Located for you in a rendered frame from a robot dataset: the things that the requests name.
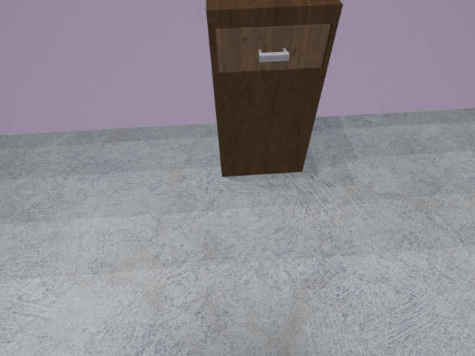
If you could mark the cabinet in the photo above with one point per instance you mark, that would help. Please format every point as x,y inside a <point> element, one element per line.
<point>265,117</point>

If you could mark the drawer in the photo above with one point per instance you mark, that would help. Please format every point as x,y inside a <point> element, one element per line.
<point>237,48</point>

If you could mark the handle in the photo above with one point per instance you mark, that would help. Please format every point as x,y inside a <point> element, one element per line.
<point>273,56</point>

